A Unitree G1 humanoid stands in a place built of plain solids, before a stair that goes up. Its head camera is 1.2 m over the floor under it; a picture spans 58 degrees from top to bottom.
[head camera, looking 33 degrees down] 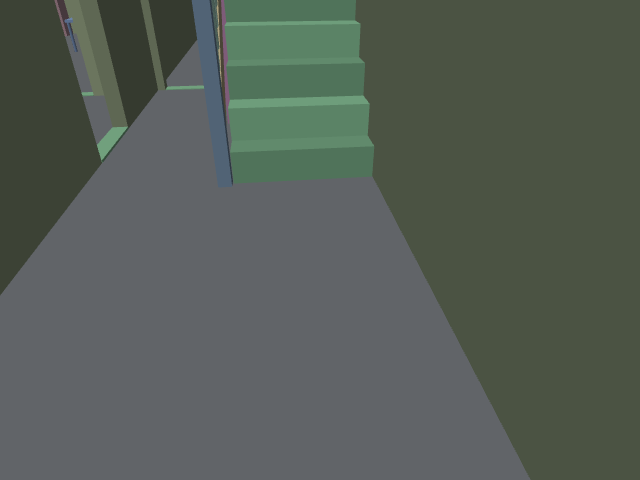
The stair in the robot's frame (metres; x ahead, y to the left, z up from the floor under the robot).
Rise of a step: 0.21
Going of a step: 0.20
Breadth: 0.90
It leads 7 degrees to the left of straight ahead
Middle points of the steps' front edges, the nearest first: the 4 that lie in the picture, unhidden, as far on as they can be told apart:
2.56 0.10 0.21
2.76 0.13 0.42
2.96 0.15 0.63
3.16 0.17 0.84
